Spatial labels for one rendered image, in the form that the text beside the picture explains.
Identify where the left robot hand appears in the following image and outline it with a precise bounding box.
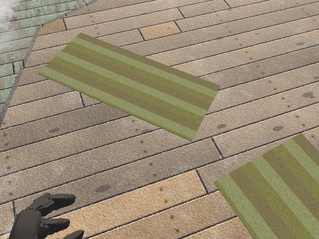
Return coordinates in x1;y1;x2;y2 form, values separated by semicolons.
7;192;85;239

